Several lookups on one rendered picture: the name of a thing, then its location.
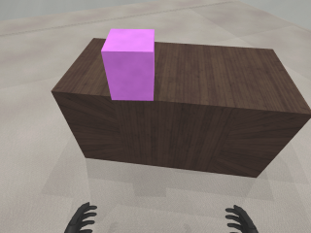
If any pedestal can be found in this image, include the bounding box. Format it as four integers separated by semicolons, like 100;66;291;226
52;38;311;178

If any right robot hand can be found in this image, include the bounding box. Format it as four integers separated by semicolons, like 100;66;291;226
225;205;259;233

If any left robot hand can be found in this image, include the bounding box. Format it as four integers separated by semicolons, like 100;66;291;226
64;202;97;233

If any carton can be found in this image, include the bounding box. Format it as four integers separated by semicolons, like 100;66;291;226
101;28;155;101

